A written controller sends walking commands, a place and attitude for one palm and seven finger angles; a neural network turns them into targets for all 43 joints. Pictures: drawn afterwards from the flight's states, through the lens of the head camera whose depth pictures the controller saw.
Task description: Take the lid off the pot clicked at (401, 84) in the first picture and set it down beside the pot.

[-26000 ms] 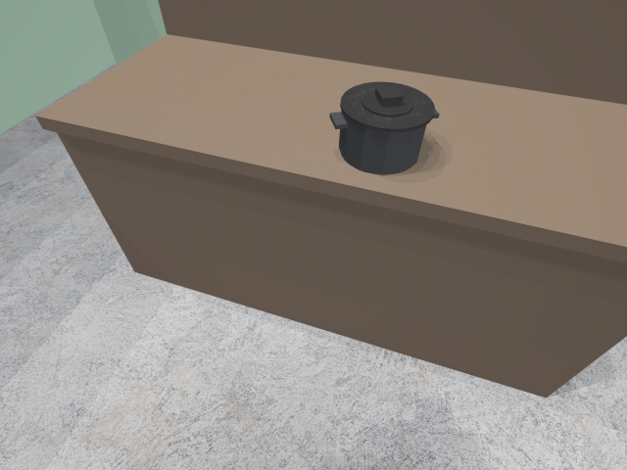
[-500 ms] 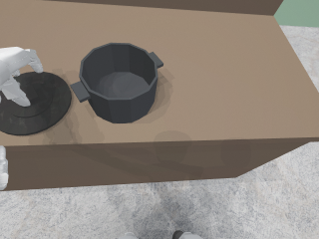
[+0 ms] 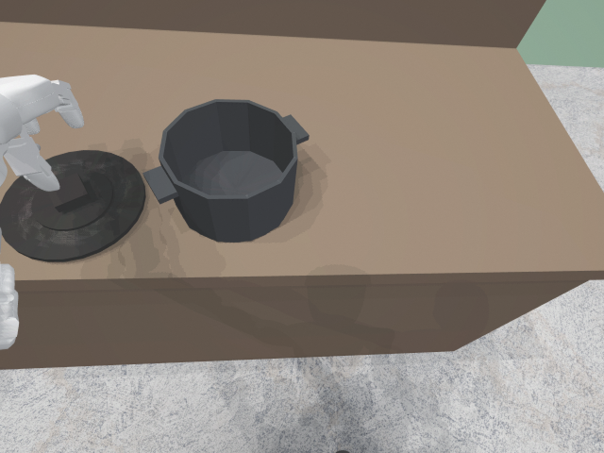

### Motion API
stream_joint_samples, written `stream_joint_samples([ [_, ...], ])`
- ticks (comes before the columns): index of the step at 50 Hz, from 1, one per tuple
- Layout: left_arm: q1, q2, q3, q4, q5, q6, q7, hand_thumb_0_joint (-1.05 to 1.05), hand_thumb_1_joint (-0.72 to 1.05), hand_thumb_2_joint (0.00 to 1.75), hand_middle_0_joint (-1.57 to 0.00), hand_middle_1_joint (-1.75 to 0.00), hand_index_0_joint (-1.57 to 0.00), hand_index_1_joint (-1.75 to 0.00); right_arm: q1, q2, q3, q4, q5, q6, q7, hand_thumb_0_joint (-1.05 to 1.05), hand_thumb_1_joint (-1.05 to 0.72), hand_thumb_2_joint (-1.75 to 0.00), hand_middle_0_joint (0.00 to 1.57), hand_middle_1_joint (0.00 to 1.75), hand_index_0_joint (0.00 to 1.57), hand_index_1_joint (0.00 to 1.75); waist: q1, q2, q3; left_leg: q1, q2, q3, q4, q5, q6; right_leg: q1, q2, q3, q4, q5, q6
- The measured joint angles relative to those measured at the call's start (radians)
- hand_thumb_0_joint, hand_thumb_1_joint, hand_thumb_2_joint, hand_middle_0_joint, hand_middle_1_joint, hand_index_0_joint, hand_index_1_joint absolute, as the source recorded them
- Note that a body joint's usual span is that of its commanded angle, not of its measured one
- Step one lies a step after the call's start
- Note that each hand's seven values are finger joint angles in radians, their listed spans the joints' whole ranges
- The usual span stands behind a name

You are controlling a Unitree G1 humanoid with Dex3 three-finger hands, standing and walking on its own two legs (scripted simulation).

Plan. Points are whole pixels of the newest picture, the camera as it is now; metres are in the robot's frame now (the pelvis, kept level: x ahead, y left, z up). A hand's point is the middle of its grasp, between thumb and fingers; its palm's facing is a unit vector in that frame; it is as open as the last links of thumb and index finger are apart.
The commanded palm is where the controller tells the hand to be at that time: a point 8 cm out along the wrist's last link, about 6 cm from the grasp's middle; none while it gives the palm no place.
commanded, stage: raise the empty hand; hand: left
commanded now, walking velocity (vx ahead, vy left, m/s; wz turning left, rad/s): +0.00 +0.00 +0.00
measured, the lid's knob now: (68, 192) +0.48 +0.33 -0.01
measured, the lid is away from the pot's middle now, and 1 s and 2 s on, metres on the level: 0.24 0.24 0.24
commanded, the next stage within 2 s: draw the hand back to the body in 0.52 s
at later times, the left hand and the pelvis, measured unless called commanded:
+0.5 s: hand (16, 113) +0.47 +0.31 +0.16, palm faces -0.40 -0.14 -0.91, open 10.9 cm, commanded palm +0.50 +0.31 +0.22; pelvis +0.00 -0.02 +0.01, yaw +0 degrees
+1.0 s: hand (14, 136) +0.44 +0.30 +0.15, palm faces -0.36 -0.13 -0.92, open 10.9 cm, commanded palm +0.42 +0.30 +0.21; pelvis +0.00 -0.03 +0.01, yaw +1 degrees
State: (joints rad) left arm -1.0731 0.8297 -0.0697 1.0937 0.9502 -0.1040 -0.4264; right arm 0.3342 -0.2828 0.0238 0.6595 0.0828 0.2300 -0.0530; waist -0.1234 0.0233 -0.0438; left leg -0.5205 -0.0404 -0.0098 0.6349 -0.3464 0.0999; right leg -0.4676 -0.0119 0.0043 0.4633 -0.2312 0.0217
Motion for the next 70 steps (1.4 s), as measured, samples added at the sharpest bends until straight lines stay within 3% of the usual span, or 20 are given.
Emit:
stream_joint_samples([
  [19,-0.042,0.061,0.02,-0.032,-0.008,0.01,-0.054,0.0,0.11,0.42,-0.29,-0.99,-0.3,-0.99,0.015,-0.012,0.0,0.01,0.008,0.005,0.005,0.01,-0.91,-0.9,0.2,0.3,0.2,0.3,-0.012,0.002,0.017,0.051,0.011,-0.005,-0.043,0.018,-0.019,0.047,0.01,-0.002,-0.036,0.016,0.014],
  [26,-0.078,0.068,-0.019,-0.006,-0.011,0.034,-0.08,0.0,0.11,0.42,-0.29,-0.99,-0.3,-0.99,-0.002,-0.013,0.004,0.008,0.017,0.009,0.01,0.01,-0.91,-0.9,0.2,0.3,0.2,0.3,-0.005,0.003,0.021,0.059,0.014,-0.008,-0.05,0.022,-0.025,0.053,0.012,-0.004,-0.037,0.017,0.019],
  [33,-0.08,0.07,-0.017,-0.01,-0.01,0.019,-0.091,0.0,0.11,0.42,-0.29,-0.99,-0.3,-0.99,-0.022,-0.013,0.006,0.009,0.017,0.011,0.006,0.0,-0.91,-0.9,0.2,0.3,0.2,0.3,-0.005,-0.002,0.024,0.052,0.02,-0.01,-0.045,0.021,-0.031,0.045,0.018,-0.006,-0.03,0.015,0.017],
  [42,0.025,0.066,0.041,-0.106,-0.026,0.018,-0.083,0.0,0.11,0.42,-0.29,-0.99,-0.3,-0.99,-0.021,-0.019,-0.005,-0.017,0.016,0.03,0.019,0.01,-0.91,-0.9,0.2,0.3,0.2,0.3,0.001,0.006,0.027,0.071,0.018,-0.009,-0.063,0.026,-0.032,0.06,0.016,-0.005,-0.038,0.015,0.015],
  [48,0.156,0.057,0.103,-0.244,-0.062,0.025,-0.074,0.0,0.11,0.42,-0.29,-0.99,-0.3,-0.99,-0.039,-0.016,-0.01,-0.039,0.012,0.04,0.038,0.01,-0.91,-0.9,0.2,0.29,0.2,0.3,0.01,0.015,0.023,0.099,0.011,-0.013,-0.088,0.037,-0.031,0.085,0.009,-0.009,-0.054,0.018,0.014],
  [56,0.289,0.024,0.108,-0.39,-0.101,0.056,-0.089,0.0,0.11,0.42,-0.29,-0.99,-0.3,-0.99,-0.098,-0.013,-0.009,-0.069,0.011,0.044,0.051,0.01,-0.91,-0.9,0.2,0.29,0.2,0.3,0.042,0.024,0.024,0.125,0.002,-0.025,-0.101,0.048,-0.03,0.116,0.0,-0.021,-0.066,0.023,0.017],
  [57,0.293,0.002,0.133,-0.381,-0.22,0.063,-0.058,0.0,0.11,0.42,-0.29,-0.99,-0.3,-0.99,-0.095,-0.009,-0.016,-0.079,0.012,0.03,0.048,0.01,-0.91,-0.9,0.2,0.29,0.2,0.3,0.054,0.025,0.034,0.138,0.001,-0.026,-0.105,0.05,-0.032,0.128,-0.001,-0.022,-0.067,0.023,0.011],
  [59,0.315,-0.07,0.19,-0.379,-0.485,0.069,0.064,0.0,0.11,0.42,-0.29,-0.99,-0.3,-0.99,-0.079,-0.002,-0.018,-0.097,0.009,-0.015,0.035,0.01,-0.91,-0.9,0.2,0.29,0.2,0.3,0.082,0.025,0.058,0.18,-0.001,-0.026,-0.123,0.054,-0.037,0.166,-0.002,-0.022,-0.075,0.022,-0.008],
  [61,0.368,-0.143,0.249,-0.409,-0.681,0.063,0.185,0.0,0.1,0.42,-0.29,-0.99,-0.3,-0.99,-0.074,0.007,-0.002,-0.092,0.003,-0.053,0.024,0.01,-0.91,-0.9,0.2,0.29,0.2,0.3,0.1,0.017,0.062,0.219,0.0,-0.019,-0.143,0.057,-0.038,0.198,-0.002,-0.014,-0.088,0.023,-0.004],
  [62,0.394,-0.174,0.272,-0.429,-0.749,0.063,0.236,0.0,0.1,0.42,-0.29,-0.99,-0.3,-0.99,-0.076,0.013,0.007,-0.084,0.0,-0.068,0.02,0.01,-0.91,-0.9,0.2,0.29,0.2,0.3,0.105,0.01,0.06,0.236,0.002,-0.015,-0.152,0.057,-0.039,0.211,-0.001,-0.009,-0.093,0.024,0.0],
  [65,0.449,-0.257,0.309,-0.494,-0.87,0.067,0.353,0.0,0.11,0.42,-0.29,-0.98,-0.3,-0.99,-0.08,0.033,0.021,-0.061,-0.009,-0.118,0.009,0.01,-0.91,-0.9,0.2,0.29,0.2,0.3,0.111,-0.007,0.058,0.282,0.007,-0.01,-0.172,0.057,-0.044,0.25,0.003,-0.004,-0.102,0.022,-0.002],
  [70,0.566,-0.319,0.389,-0.616,-0.952,0.063,0.451,0.0,0.15,0.45,-0.29,-0.94,-0.29,-0.95,-0.096,0.046,0.021,-0.042,-0.026,-0.179,0.007,0.01,-0.91,-0.9,0.2,0.3,0.2,0.3,0.095,-0.005,0.059,0.343,0.016,0.001,-0.2,0.057,-0.052,0.299,0.011,0.007,-0.116,0.021,-0.003],
])
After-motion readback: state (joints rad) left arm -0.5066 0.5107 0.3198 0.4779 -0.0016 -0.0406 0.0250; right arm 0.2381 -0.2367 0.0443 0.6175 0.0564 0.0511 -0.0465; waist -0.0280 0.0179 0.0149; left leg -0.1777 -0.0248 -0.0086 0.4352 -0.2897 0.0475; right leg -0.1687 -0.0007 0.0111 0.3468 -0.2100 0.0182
